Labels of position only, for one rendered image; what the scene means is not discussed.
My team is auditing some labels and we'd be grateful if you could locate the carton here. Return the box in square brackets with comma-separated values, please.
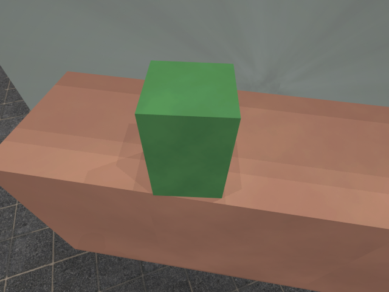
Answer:
[135, 60, 241, 198]

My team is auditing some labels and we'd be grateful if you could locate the pedestal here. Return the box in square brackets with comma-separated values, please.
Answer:
[0, 71, 389, 292]

